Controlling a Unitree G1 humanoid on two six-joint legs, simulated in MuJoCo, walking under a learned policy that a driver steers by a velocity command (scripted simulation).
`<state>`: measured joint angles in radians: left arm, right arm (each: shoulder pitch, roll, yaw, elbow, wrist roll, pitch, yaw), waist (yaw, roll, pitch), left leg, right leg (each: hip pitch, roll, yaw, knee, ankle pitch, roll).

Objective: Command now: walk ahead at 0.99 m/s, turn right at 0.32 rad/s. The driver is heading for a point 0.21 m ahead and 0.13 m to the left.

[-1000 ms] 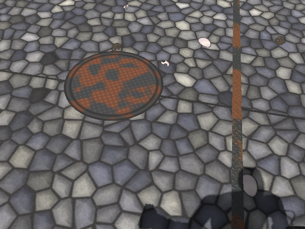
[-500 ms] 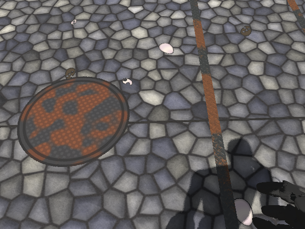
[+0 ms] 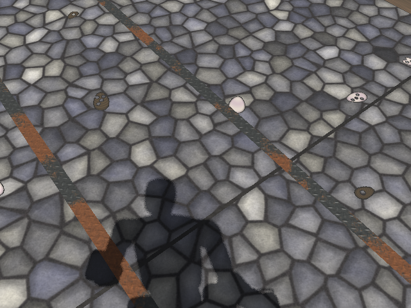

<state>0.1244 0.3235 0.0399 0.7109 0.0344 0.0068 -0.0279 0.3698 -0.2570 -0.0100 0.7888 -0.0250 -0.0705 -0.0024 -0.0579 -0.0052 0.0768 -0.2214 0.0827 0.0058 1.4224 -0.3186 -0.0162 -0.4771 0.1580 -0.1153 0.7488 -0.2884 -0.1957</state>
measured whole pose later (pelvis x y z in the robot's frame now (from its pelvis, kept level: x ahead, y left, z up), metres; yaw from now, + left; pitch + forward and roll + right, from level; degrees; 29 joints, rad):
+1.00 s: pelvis +0.46 +0.01 +0.03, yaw -3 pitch +0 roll +1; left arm 0.21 0.22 0.03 0.90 0.00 -0.02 0.04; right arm 0.14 -0.24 -0.01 0.91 -0.01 -0.01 0.00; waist -0.01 0.01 0.02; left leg -0.28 -0.03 0.00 0.53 -0.25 0.02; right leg -0.24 -0.01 0.04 0.56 -0.31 0.02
